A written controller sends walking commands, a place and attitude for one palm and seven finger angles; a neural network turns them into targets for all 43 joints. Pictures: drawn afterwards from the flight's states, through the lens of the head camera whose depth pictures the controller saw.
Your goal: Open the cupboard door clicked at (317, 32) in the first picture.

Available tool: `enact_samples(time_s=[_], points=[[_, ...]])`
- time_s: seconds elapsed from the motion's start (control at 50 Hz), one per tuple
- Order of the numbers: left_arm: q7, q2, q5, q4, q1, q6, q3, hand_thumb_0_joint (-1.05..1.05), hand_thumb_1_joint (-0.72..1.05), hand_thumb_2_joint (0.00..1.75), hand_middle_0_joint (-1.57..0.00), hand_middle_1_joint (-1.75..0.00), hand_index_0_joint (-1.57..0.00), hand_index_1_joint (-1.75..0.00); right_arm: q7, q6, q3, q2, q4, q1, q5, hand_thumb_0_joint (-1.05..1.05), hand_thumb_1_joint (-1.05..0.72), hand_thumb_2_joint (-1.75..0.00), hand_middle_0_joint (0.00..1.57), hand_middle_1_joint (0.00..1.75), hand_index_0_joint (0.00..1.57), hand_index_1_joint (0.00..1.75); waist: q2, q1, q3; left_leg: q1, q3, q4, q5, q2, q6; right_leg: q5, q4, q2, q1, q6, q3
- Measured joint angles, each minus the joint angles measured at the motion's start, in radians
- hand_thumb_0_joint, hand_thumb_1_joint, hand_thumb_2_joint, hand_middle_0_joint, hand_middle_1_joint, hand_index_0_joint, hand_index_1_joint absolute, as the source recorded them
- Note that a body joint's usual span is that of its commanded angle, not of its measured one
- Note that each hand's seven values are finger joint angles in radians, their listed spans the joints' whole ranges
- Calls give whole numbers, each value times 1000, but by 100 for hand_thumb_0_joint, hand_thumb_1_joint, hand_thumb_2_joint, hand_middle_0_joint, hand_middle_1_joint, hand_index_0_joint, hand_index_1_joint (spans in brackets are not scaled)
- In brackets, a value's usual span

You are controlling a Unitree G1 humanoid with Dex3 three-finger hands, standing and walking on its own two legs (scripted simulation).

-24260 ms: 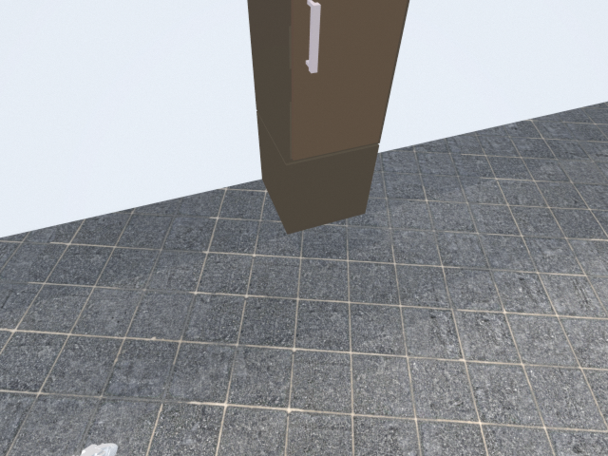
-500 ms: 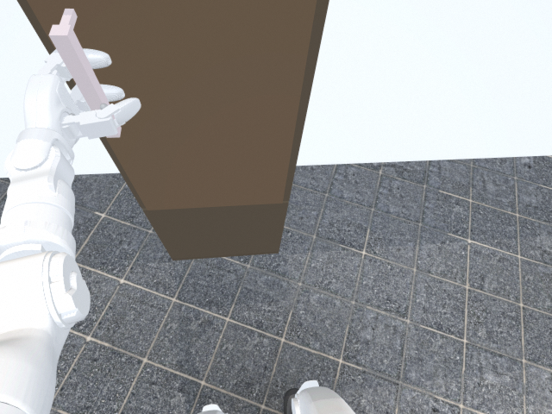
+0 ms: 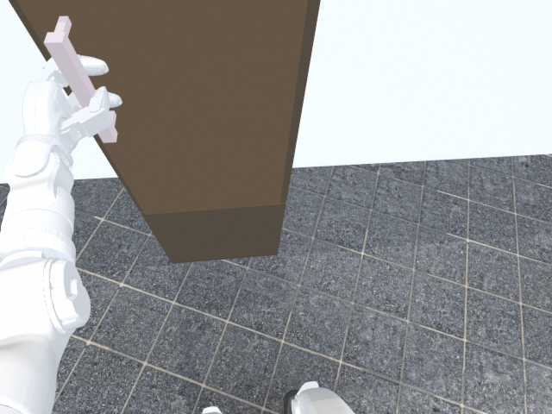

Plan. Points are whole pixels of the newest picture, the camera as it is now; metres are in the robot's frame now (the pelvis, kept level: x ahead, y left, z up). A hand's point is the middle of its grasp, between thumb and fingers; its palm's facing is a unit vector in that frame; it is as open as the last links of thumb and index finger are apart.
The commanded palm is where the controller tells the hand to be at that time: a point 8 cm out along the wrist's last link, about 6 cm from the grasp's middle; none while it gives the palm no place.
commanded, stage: pull the door open along its arc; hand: left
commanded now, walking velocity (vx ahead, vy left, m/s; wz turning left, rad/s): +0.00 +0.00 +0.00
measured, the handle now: (89, 86) +0.56 +0.22 +0.11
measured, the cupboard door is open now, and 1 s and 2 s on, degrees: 1 18 46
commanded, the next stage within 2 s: open thumb and fingers to let go in 1.50 s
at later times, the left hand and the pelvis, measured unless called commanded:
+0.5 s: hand (110, 141) +0.46 +0.17 +0.11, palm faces +0.28 -0.96 +0.06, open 5.8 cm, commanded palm +0.42 +0.22 +0.12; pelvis -0.01 +0.00 +0.01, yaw +2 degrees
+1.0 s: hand (129, 158) +0.43 +0.15 +0.11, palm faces +0.44 -0.90 +0.00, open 5.7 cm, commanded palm +0.35 +0.17 +0.12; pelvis +0.00 -0.02 +0.02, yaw +0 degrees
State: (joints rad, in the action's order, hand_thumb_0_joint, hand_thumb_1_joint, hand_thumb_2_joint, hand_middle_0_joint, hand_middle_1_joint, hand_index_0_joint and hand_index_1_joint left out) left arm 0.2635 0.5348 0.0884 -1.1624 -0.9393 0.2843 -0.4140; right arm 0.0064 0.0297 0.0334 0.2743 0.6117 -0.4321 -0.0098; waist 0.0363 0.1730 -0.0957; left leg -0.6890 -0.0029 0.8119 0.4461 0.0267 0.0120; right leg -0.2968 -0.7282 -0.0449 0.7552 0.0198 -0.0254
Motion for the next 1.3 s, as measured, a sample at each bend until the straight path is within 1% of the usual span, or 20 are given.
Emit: enact_samples(time_s=[0.12, 0.18, 0.24, 0.3, 0.38, 0.4, 0.42, 0.46, 0.52, 0.58, 0.62, 0.66, 0.72, 0.82, 0.9, 0.98, 1.04, 1.12, 1.24, 1.3], points=[[2, -45, 36, 122, 122, -8, 1, 1, 75, 79, -37, -135, -36, -135, -6, 10, -10, 1, -10, -8, 10, 1, -91, -90, 20, 30, 20, 30, 6, -17, -14, 39, -15, -25, -1, 4, 1, 3, 18, -6, -30, 0, 15], [1, -84, 60, 219, 212, -20, 12, 1, 75, 78, -37, -135, -36, -135, -10, 13, -15, -2, -19, -6, 19, 1, -91, -90, 20, 30, 20, 30, 8, -31, -23, 72, -23, -48, -5, 4, 2, 5, 32, -7, -58, -1, 23], [-4, -129, 82, 317, 301, -31, 38, 1, 74, 76, -37, -135, -35, -135, -11, 11, -18, -6, -27, 7, 27, 1, -91, -90, 20, 30, 20, 30, 9, -47, -24, 111, -26, -71, -12, 2, 3, 8, 49, -5, -93, -2, 27], [-17, -164, 78, 339, 314, -40, 71, 0, 74, 76, -38, -135, -36, -135, -3, 4, -14, -11, -22, 36, 28, 1, -91, -90, 20, 30, 20, 30, 4, -62, -14, 138, -16, -79, -17, -4, 2, 7, 54, 2, -124, -2, 17], [-48, -184, 57, 278, 256, -45, 103, 1, 73, 78, -37, -135, -37, -135, 9, -14, -8, -14, -8, 83, 22, 1, -91, -90, 20, 30, 20, 30, -2, -74, -2, 142, 3, -70, -22, -14, 0, 4, 45, 13, -136, -1, -1], [-71, -195, 58, 266, 240, -48, 100, 1, 72, 78, -37, -135, -38, -135, 11, -21, -10, -15, -6, 92, 20, 1, -91, -90, 20, 30, 20, 30, -3, -78, -1, 139, 5, -67, -24, -15, 0, 5, 43, 15, -134, 0, -3], [-118, -214, 59, 259, 227, -50, 96, 1, 71, 78, -37, -135, -38, -135, 11, -28, -13, -17, -4, 101, 16, 1, -91, -90, 20, 30, 20, 30, -3, -83, -1, 134, 7, -64, -25, -16, -1, 6, 42, 16, -130, 0, -5], [-238, -262, 47, 259, 203, -47, 83, 1, 70, 78, -37, -134, -38, -135, 5, -43, -18, -22, 4, 117, 3, 1, -91, -90, 20, 30, 20, 30, -3, -89, -2, 120, 11, -58, -29, -19, -2, 8, 36, 19, -118, -1, -9], [-425, -320, -17, 267, 177, -30, 73, 1, 70, 80, -38, -134, -38, -134, -10, -58, -24, -33, 14, 132, -23, 1, -91, -90, 20, 30, 20, 30, -4, -88, -10, 91, 15, -45, -32, -23, -4, 8, 19, 24, -88, 1, -13], [-577, -356, -70, 260, 153, -21, 69, 1, 71, 82, -38, -133, -37, -134, -21, -62, -28, -47, 30, 137, -44, 1, -91, -90, 20, 30, 20, 30, -1, -83, -15, 69, 17, -34, -32, -25, -7, 6, 5, 26, -66, 3, -15], [-650, -366, -97, 250, 140, -20, 69, 1, 72, 83, -37, -133, -36, -134, -23, -61, -29, -57, 44, 134, -54, 1, -91, -90, 20, 30, 20, 30, 1, -80, -17, 61, 17, -32, -34, -24, -8, 6, 1, 25, -57, 5, -15], [-685, -364, -117, 240, 134, -21, 74, 1, 74, 84, -37, -133, -35, -134, -21, -58, -29, -64, 57, 125, -59, 1, -91, -90, 20, 30, 20, 30, 3, -76, -17, 61, 17, -35, -36, -23, -10, 8, 2, 24, -56, 7, -15], [-695, -356, -117, 220, 129, -13, 77, 1, 77, 86, -37, -133, -35, -134, -14, -54, -30, -69, 77, 101, -60, 1, -91, -90, 20, 30, 20, 30, 5, -73, -14, 69, 17, -46, -41, -20, -13, 12, 11, 21, -62, 11, -15], [-666, -344, -93, 236, 164, -2, 75, 1, 77, 84, -36, -134, -34, -134, -10, -51, -37, -61, 99, 55, -55, 1, -91, -90, 20, 30, 20, 30, 7, -73, -9, 97, 13, -74, -49, -12, -17, 21, 36, 13, -87, 16, -11], [-645, -359, -73, 315, 247, 0, 92, 1, 77, 83, -37, -134, -34, -135, -12, -49, -51, -45, 102, 27, -47, 1, -91, -90, 20, 30, 20, 30, 12, -80, -11, 132, 5, -100, -53, -7, -20, 26, 59, 6, -118, 19, -4], [-642, -402, -54, 456, 375, -15, 135, 1, 77, 81, -37, -134, -34, -134, -16, -50, -66, -33, 97, 23, -36, 1, -91, -90, 20, 30, 20, 30, 18, -95, -11, 182, -3, -133, -56, -3, -20, 28, 84, 1, -161, 20, 5], [-644, -446, -40, 604, 502, -42, 190, 1, 76, 80, -36, -134, -34, -134, -19, -51, -73, -30, 86, 40, -29, 1, -91, -90, 20, 30, 20, 30, 21, -111, -9, 230, -8, -160, -60, -2, -20, 29, 104, 0, -204, 19, 10], [-647, -514, -32, 816, 683, -95, 289, 1, 74, 77, -36, -134, -34, -133, -18, -45, -71, -36, 60, 96, -23, 2, -91, -90, 20, 30, 20, 30, 23, -133, 0, 299, -11, -199, -65, -5, -20, 27, 128, 2, -267, 18, 14], [-669, -605, -70, 1113, 944, -213, 478, 2, 69, 72, -34, -133, -36, -133, -6, -15, -52, -68, -8, 224, -26, 2, -91, -90, 20, 30, 20, 30, 25, -161, 14, 394, -10, -242, -67, -7, -20, 17, 153, 4, -355, 18, 14], [-696, -641, -103, 1223, 1052, -266, 577, 3, 67, 71, -32, -129, -35, -132, -2, 9, -39, -92, -45, 286, -30, 2, -91, -90, 20, 30, 20, 30, 25, -170, 18, 429, -7, -249, -61, -5, -22, 7, 156, 2, -390, 20, 10]])
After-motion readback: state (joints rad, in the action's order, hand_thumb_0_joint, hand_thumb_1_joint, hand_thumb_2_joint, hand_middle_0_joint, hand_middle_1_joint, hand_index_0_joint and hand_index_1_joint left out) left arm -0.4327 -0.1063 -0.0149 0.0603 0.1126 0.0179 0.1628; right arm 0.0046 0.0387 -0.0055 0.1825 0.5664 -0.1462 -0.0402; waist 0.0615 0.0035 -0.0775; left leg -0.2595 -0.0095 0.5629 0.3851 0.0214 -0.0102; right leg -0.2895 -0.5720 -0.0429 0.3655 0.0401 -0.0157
